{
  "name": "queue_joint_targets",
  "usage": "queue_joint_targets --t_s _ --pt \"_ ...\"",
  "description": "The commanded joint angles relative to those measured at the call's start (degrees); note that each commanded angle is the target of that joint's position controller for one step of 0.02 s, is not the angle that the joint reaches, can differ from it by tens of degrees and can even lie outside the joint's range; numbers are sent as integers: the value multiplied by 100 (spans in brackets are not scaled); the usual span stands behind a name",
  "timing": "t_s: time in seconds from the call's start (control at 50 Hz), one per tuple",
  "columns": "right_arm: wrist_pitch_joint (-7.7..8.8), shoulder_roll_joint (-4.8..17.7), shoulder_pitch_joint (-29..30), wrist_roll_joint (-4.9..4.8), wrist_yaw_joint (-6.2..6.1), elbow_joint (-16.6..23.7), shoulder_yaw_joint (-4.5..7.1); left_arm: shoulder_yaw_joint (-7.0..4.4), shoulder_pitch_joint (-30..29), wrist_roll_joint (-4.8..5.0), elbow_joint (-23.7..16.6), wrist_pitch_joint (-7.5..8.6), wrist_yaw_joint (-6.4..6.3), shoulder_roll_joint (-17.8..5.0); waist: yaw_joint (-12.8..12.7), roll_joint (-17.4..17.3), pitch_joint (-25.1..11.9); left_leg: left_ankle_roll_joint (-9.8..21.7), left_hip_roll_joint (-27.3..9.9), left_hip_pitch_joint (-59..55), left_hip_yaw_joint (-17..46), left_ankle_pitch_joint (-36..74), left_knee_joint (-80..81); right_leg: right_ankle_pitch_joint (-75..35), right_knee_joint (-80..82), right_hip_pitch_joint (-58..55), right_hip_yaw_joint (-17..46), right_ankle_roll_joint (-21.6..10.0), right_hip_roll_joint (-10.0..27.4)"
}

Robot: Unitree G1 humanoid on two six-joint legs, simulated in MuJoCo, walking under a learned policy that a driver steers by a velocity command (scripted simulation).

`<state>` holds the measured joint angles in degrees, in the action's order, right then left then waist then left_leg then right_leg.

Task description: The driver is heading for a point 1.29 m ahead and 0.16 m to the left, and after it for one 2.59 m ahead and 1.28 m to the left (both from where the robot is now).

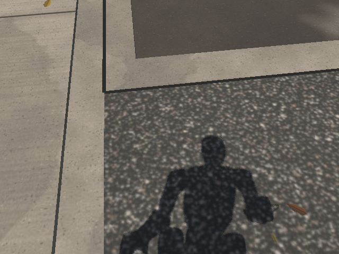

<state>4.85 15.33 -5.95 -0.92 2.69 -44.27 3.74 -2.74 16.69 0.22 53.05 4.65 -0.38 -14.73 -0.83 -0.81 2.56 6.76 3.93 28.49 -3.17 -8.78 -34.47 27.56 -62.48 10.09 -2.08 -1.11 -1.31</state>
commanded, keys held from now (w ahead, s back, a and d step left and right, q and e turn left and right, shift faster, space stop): w+q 0.38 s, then w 0.28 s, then no key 0.34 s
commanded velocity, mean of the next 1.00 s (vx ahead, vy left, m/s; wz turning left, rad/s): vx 0.42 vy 0.00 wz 0.33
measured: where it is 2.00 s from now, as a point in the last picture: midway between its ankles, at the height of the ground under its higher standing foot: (164, 218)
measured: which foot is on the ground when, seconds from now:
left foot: down 0.00-0.40, up 0.42-0.82, down 0.84-1.00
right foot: up 0.00-0.38, down 0.40-0.86, up 0.88-1.00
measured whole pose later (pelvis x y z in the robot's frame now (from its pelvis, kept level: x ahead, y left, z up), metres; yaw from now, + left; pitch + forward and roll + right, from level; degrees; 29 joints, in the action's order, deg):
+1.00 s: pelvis +0.48 +0.06 +0.01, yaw +19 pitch +2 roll +0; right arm 2.4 13.2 -6.4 1.2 1.4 -38.3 1.4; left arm -2.0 14.6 0.3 48.4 1.4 -0.6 -16.7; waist -1.9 1.3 1.5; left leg 2.4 1.2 24.3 -1.1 -6.4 -28.3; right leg 31.5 -57.8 22.9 1.7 3.8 2.6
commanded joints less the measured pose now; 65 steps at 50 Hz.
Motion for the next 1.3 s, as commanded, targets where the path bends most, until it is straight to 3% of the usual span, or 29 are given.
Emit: queue_joint_targets --t_s 0.02,0.04,0.08,0.16,0.28,0.34,0.38,0.4,0.42,0.44,0.46,0.48,0.52,0.58,0.68,0.78,0.84,0.86,0.88,0.9,0.92,0.96,1.02,1.1,1.16,1.18,1.2,1.24,1.3 --pt "8 811 -1251 18 -107 116 245 -79 -650 183 -882 507 117 -792 594 35 -1153 1322 -1866 -3958 3395 149 1687 -463 -1476 3604 893 -143 397" --pt "11 675 -888 30 -101 229 201 -128 -697 55 -854 482 73 -800 337 356 -746 1219 -1658 -3043 2914 805 1801 -628 -966 3244 795 -74 541" --pt "4 642 -602 87 -134 397 166 -181 -452 -55 -913 316 38 -775 -23 175 -567 1227 -1431 -2094 2526 1311 2068 -729 -447 2631 772 101 700" --pt "-16 969 -739 14 -273 475 266 -100 -879 -124 -1178 138 -32 -497 6 -121 -342 1031 -1033 -1106 1770 1582 2206 -1676 1184 2312 454 480 620" --pt "-162 967 -1322 -59 -330 431 289 -84 -1836 12 -1558 207 54 -535 464 -473 -446 553 -888 -1339 1998 498 1663 -3120 3143 1686 514 471 134" --pt "-205 917 -1327 -32 -360 496 283 -196 -1696 45 -1599 309 122 -798 286 -653 -479 433 -1104 -1796 2609 159 1134 -2486 3470 1416 639 252 109" --pt "-204 670 -1180 0 -360 617 197 -327 -851 -17 -1420 379 96 -1013 -192 -669 -839 151 -790 -1566 2505 330 274 -2368 3709 152 670 -75 310" --pt "-167 309 -1189 79 -345 726 57 -411 50 -121 -1329 399 55 -1336 -548 -65 -1576 -94 -441 -959 1927 -254 -1275 -2112 3636 -1186 1562 -466 1282" --pt "-94 9 -2123 -79 -331 870 -42 -535 604 -179 -1069 315 84 -1828 -121 2025 -2198 -453 273 1010 1205 -2510 -3117 -998 4187 -2884 4365 -1505 2497" --pt "-84 600 -2139 -146 -349 653 40 -439 592 -25 -1101 294 123 -1292 -304 1505 -1881 -528 -146 1773 1389 -2459 -3912 366 4475 -2801 4933 -1499 2521" --pt "-107 879 -1507 -109 -342 698 111 -335 371 -3 -1159 256 110 -924 -476 908 -1161 -543 -322 1970 1329 -1906 -4135 337 4522 -2183 4017 -1234 2224" --pt "-119 842 -1101 -20 -352 791 106 -277 105 -57 -1192 212 114 -829 -410 487 -764 -553 -493 1814 1134 -1510 -4028 -362 4563 -1487 3281 -1089 1960" --pt "-94 677 -841 32 -307 926 108 -190 -181 -121 -1153 180 113 -647 -149 573 -340 -527 -756 1418 1084 -1093 -3465 -1447 4795 -537 2419 -1043 1568" --pt "-115 416 -881 9 -256 969 31 -202 -125 -30 -1032 212 117 -695 8 698 -354 -575 -890 1168 815 -990 -2707 -2233 5074 -241 1842 -1178 1440" --pt "-44 203 -118 47 -194 1148 -116 -270 -13 41 -867 125 76 -1023 -174 543 -213 -674 -889 708 455 259 -865 -3186 5226 -24 974 -1087 1278" --pt "2 331 305 43 -108 1279 -53 -251 337 106 -619 -46 63 -1118 -264 705 -385 -551 -494 -28 310 816 235 -4484 4501 -491 686 -735 1287" --pt "7 704 -606 175 -150 989 132 -198 228 97 -621 -53 29 -994 279 523 -904 -196 -400 -1750 267 1933 1007 -4696 3231 -272 450 -315 875" --pt "-11 1128 -1221 300 -224 938 216 -79 225 -73 -777 1 16 -692 468 -114 -1587 155 -1419 -3097 1217 4276 569 -3114 1937 541 171 -13 516" --pt "-85 1162 -1223 386 -235 972 147 114 1172 -123 -666 23 56 -208 126 -1454 -2378 1243 -2863 -4472 2805 5672 425 894 169 1902 282 358 55" --pt "-166 823 -1356 229 -177 895 85 7 1212 -13 -514 -33 75 -706 296 -1120 -2685 1311 -2723 -4239 3050 4718 623 1298 -303 2034 803 404 231" --pt "-194 695 -1057 150 -150 878 44 -59 729 83 -617 -105 68 -921 299 -822 -1996 1102 -2391 -3730 2594 3953 817 1106 -492 2391 707 455 380" --pt "-200 488 -376 158 -135 870 -44 -65 215 4 -682 -294 -44 -810 71 -372 -1210 799 -2000 -2409 2041 3003 1193 566 4 2245 635 520 648" --pt "-230 555 155 290 -154 808 6 -7 432 -30 -569 -491 -133 -496 -285 -710 -1007 662 -1590 -994 1344 2283 1630 -43 1220 924 393 584 580" --pt "-313 475 209 220 -238 640 -22 7 244 -87 -492 -539 -126 -434 -252 -687 -1079 492 -1445 -690 1182 246 1734 -1490 2601 3 249 424 441" --pt "-337 202 -145 243 -239 368 -133 -10 -109 -246 -670 -545 -120 -641 -151 -311 -488 -247 -959 -175 1059 -2122 1645 -1950 3629 -343 636 92 740" --pt "-330 275 -408 248 -231 342 -97 -102 -332 -169 -720 -550 -162 -1051 147 324 -190 -463 -638 -262 790 -2004 1485 -1270 3686 160 732 -100 910" --pt "-343 316 -344 243 -270 308 -86 -100 -447 -129 -655 -532 -148 -893 113 672 -80 -588 -471 -842 525 -1486 1224 -196 3925 900 738 -165 787" --pt "-366 340 -306 203 -339 247 -53 -7 -579 -168 -621 -437 -132 -551 126 776 -27 -552 -493 -1294 485 -911 936 -186 4088 1220 687 11 686" --pt "-375 302 -450 219 -361 99 -40 14 -474 -98 -521 -312 -120 -503 92 568 -202 -483 -527 -1411 499 -262 830 -1027 3855 876 598 109 627"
